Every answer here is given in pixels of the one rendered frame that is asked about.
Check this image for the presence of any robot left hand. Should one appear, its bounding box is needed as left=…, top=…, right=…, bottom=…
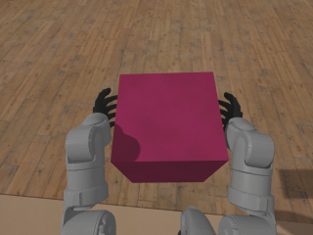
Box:
left=93, top=88, right=118, bottom=127

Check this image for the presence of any robot left forearm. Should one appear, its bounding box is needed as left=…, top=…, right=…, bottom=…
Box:
left=60, top=113, right=112, bottom=235

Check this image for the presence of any robot right hand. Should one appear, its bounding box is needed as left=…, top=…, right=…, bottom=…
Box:
left=218, top=92, right=243, bottom=132

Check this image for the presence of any right robot thigh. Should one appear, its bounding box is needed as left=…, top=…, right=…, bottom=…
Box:
left=180, top=209, right=216, bottom=235

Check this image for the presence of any left robot upper arm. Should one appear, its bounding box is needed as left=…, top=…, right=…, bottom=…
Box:
left=61, top=210, right=116, bottom=235

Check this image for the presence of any right robot upper arm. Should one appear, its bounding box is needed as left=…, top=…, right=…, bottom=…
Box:
left=218, top=213, right=275, bottom=235

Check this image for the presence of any robot right forearm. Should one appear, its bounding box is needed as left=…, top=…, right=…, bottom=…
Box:
left=224, top=117, right=278, bottom=235

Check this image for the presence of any carton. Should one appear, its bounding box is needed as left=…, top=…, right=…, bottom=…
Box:
left=111, top=71, right=229, bottom=183

